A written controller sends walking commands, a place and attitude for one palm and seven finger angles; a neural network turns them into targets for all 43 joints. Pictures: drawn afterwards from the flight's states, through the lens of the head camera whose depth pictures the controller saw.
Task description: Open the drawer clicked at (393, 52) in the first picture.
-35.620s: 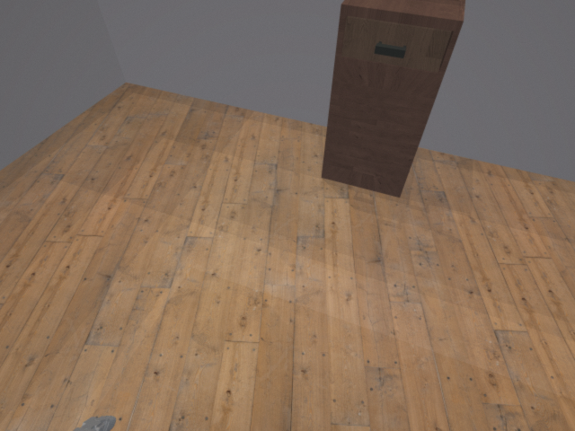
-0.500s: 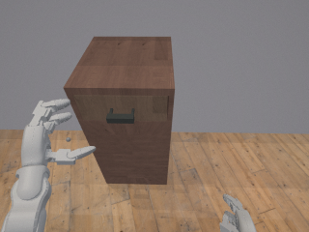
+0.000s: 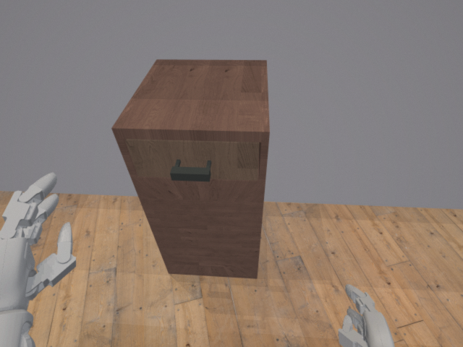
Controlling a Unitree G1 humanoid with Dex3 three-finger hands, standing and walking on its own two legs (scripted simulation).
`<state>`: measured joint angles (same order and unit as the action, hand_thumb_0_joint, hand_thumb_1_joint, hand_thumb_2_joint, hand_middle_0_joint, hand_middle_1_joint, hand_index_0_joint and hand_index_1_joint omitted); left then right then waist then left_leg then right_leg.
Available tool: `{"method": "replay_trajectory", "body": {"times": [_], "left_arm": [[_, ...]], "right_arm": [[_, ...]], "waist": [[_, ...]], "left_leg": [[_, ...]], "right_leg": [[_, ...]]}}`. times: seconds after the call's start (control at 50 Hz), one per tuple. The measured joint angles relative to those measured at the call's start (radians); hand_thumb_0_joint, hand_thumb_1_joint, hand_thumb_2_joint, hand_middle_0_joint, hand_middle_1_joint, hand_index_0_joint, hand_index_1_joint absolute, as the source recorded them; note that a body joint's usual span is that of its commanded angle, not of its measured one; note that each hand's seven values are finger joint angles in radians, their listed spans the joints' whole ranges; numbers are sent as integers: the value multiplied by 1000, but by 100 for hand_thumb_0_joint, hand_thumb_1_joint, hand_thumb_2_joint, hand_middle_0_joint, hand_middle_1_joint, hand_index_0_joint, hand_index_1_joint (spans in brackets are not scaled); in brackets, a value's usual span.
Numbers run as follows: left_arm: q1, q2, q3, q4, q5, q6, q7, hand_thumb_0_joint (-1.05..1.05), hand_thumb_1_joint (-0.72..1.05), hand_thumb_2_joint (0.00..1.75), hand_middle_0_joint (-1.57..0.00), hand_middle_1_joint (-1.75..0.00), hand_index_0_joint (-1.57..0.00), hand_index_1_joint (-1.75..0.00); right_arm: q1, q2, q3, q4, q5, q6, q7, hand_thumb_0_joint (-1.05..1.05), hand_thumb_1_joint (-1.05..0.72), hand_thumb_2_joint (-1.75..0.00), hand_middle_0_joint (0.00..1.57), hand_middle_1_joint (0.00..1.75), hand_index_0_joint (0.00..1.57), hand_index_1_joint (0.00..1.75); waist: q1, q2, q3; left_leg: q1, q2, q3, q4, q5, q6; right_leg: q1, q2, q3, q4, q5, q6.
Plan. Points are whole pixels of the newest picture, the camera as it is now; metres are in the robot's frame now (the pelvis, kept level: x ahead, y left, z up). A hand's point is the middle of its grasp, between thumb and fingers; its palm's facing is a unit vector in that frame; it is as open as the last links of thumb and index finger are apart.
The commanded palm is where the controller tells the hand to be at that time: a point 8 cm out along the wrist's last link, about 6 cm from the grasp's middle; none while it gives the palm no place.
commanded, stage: draw the hand back to the body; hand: left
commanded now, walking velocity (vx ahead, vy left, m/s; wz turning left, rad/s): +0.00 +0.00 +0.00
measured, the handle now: (192, 168) +0.57 +0.20 -0.05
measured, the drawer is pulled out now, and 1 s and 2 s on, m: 0.00 0.00 0.00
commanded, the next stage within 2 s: step back with the hand held close in 0.10 s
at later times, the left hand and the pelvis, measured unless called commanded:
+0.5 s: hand (74, 257) +0.19 +0.25 +0.13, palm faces +0.33 -0.84 -0.43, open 7.4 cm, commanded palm +0.12 +0.29 +0.17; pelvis -0.01 +0.01 -0.01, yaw -1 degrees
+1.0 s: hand (21, 314) +0.11 +0.26 +0.15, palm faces +0.43 -0.82 -0.39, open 7.4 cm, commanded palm +0.04 +0.30 +0.17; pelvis -0.09 +0.02 -0.02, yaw +0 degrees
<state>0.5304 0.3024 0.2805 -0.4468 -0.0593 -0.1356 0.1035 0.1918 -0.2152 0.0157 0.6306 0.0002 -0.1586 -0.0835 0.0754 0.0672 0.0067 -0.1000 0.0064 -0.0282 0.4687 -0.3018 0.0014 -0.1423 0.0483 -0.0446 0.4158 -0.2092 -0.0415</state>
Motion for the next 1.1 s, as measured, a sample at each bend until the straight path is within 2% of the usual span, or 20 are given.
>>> {"method": "replay_trajectory", "body": {"times": [0.22,0.32,0.44,0.54,0.62,0.7,0.92,1.02,1.1], "left_arm": [[-11,7,-5,-2,2,4,2,1,87,89,-21,-31,-21,-32],[23,2,39,-10,39,-20,14,1,88,90,-21,-31,-21,-31],[69,8,29,-55,52,-13,39,1,89,90,-21,-30,-21,-31],[100,65,51,-122,54,-16,50,1,89,90,-21,-30,-21,-31],[114,91,76,-155,57,-37,57,1,89,90,-21,-30,-21,-31],[114,85,83,-157,61,-50,62,1,89,90,-21,-30,-21,-31],[61,16,57,-100,85,-49,82,1,89,90,-21,-30,-21,-31],[64,24,60,-115,85,-54,91,1,89,90,-21,-30,-21,-31],[77,50,82,-124,88,-60,90,1,89,90,-21,-30,-21,-31]], "right_arm": [[3,18,16,2,-7,-14,8,1,-90,-90,20,30,21,30],[14,0,12,-35,-27,57,16,1,-90,-90,20,30,21,30],[40,-21,-15,-63,-24,125,9,1,-90,-90,20,30,21,30],[54,-9,-25,-90,-24,130,6,1,-91,-90,20,30,21,30],[54,4,-20,-99,-29,115,10,1,-91,-90,20,30,20,30],[55,14,-9,-99,-34,101,12,1,-91,-90,20,30,21,30],[85,11,6,-64,-47,88,3,1,-90,-90,20,30,21,30],[100,5,2,-50,-45,84,-1,1,-90,-90,21,30,21,30],[114,12,-5,-62,-47,64,-3,1,-90,-90,20,30,21,30]], "waist": [[-7,-5,10],[-43,-3,-28],[-81,-49,-30],[-103,-95,-24],[-117,-108,-40],[-119,-103,-62],[-94,-71,-88],[-104,-64,-73],[-121,-62,-60]], "left_leg": [[9,0,4,-8,9,-3],[-85,10,-3,45,-7,1],[-141,-6,11,65,-7,11],[-177,-16,26,94,-6,18],[-216,-16,30,132,-10,20],[-251,-16,31,164,-9,23],[-330,-11,20,221,-7,23],[-336,-5,12,187,69,26],[-351,-3,9,193,74,25]], "right_leg": [[5,0,3,-2,7,-2],[-64,11,-4,-2,18,-3],[-133,-6,9,41,11,10],[-183,-16,22,92,3,18],[-220,-17,25,122,5,19],[-250,-17,24,144,14,21],[-302,-15,9,149,52,18],[-308,-8,3,140,4,27],[-308,9,29,207,-73,40]]}}
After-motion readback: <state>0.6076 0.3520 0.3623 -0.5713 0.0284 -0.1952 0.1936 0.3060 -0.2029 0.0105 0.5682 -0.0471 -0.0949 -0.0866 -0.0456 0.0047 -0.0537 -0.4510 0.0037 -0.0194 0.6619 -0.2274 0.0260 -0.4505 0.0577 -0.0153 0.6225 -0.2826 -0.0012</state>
